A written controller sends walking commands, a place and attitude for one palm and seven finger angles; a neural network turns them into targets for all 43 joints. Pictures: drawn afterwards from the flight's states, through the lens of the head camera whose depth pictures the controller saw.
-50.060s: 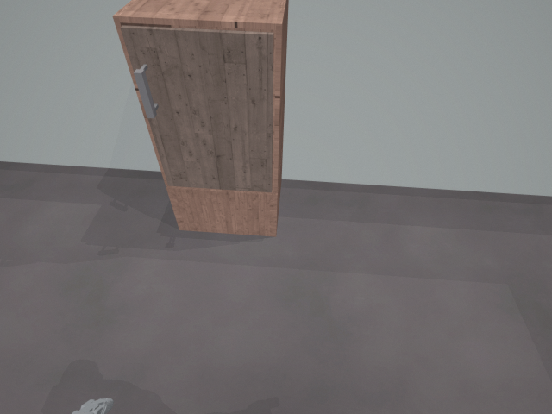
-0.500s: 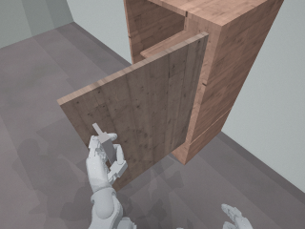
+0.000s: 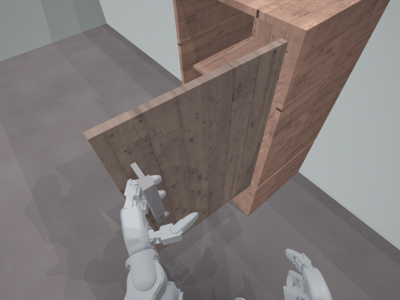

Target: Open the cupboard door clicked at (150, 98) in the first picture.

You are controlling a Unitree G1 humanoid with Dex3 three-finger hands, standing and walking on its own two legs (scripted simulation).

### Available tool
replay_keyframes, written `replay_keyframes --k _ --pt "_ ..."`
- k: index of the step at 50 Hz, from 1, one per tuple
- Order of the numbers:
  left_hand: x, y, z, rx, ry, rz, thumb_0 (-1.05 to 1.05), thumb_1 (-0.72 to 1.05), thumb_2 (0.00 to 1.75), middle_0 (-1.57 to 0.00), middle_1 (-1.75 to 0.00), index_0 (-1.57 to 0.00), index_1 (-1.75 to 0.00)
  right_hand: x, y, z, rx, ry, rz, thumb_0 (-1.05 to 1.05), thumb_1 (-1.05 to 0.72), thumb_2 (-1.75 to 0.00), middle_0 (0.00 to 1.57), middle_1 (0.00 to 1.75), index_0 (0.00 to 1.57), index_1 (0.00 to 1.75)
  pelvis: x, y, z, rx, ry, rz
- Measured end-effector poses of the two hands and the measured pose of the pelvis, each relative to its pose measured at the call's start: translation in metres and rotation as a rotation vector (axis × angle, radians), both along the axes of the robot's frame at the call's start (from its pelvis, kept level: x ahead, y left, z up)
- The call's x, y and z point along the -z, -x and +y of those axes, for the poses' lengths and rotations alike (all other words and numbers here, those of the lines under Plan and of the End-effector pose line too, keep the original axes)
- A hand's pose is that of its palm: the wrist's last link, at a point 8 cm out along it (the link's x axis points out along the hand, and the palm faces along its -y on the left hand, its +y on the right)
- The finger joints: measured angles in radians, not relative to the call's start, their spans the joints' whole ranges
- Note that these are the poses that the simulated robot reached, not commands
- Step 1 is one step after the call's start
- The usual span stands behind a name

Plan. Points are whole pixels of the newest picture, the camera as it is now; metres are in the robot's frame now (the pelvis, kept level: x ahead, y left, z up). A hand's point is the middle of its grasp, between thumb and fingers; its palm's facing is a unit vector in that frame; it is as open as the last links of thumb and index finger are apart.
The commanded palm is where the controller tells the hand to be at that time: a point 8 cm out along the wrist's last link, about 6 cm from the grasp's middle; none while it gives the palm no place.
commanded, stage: open thumb and fingers to let go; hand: left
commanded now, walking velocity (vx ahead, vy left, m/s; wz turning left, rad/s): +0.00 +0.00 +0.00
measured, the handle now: (148, 193) +0.32 +0.12 +0.04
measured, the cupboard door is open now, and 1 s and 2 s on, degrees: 87 91 90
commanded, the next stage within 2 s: slide the hand sideways off the handle in 0.38 s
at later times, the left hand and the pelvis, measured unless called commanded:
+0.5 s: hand (164, 214) +0.28 +0.08 +0.04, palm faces +0.29 -0.96 -0.01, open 14.8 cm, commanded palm +0.23 +0.12 +0.04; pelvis -0.01 +0.02 +0.00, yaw -1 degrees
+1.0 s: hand (155, 248) +0.21 +0.09 +0.04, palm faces -0.10 -1.00 +0.00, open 16.1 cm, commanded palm +0.19 +0.15 +0.04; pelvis -0.02 +0.04 -0.01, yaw -3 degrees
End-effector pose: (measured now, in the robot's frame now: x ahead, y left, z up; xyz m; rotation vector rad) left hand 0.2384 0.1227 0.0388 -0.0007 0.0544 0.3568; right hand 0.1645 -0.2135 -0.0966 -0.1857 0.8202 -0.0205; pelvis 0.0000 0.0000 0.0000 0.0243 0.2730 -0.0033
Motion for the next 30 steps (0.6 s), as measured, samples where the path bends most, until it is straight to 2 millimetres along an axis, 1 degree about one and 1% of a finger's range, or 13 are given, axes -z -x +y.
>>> replay_keyframes --k 5,10,18,25,27,30 --pt "0.000 0.002 0.004 0.011 0.006 -0.006 0.00 -0.30 0.39 -0.31 -1.20 -0.31 -1.20 -0.001 0.001 0.004 -0.001 0.011 -0.002 0.01 -0.91 -0.90 0.20 0.30 0.20 0.30 0.002 0.000 0.006 0.000 0.009 0.001" --pt "0.000 0.002 0.005 0.032 0.006 -0.007 -0.01 -0.42 0.34 -0.28 -1.06 -0.30 -1.06 -0.002 0.003 0.008 0.006 0.020 -0.006 0.01 -0.91 -0.90 0.20 0.30 0.20 0.30 0.002 0.001 0.011 0.003 0.017 0.000" --pt "0.001 -0.001 0.003 0.061 -0.002 -0.012 -0.01 -0.48 0.31 -0.24 -0.73 -0.27 -0.74 -0.002 0.008 0.016 0.009 0.023 -0.009 0.01 -0.91 -0.90 0.20 0.30 0.20 0.30 0.004 0.005 0.018 0.005 0.027 -0.003" --pt "0.000 -0.001 0.007 0.058 -0.003 -0.007 -0.02 -0.49 0.30 -0.34 -0.61 -0.35 -0.64 -0.001 0.011 0.023 0.000 0.015 -0.010 0.01 -0.91 -0.90 0.20 0.30 0.20 0.30 0.004 0.009 0.022 0.005 0.034 -0.009" --pt "0.001 0.000 0.009 0.112 -0.015 -0.013 -0.02 -0.49 0.30 -0.33 -0.57 -0.33 -0.60 -0.002 0.012 0.024 -0.004 0.009 -0.011 0.01 -0.91 -0.90 0.20 0.30 0.20 0.30 0.005 0.010 0.023 0.002 0.032 -0.009" --pt "0.002 0.005 0.016 0.298 -0.060 -0.034 -0.02 -0.49 0.30 -0.28 -0.49 -0.25 -0.52 -0.001 0.016 0.023 0.001 0.010 -0.011 0.01 -0.91 -0.90 0.20 0.30 0.21 0.30 0.007 0.013 0.024 -0.001 0.033 -0.009"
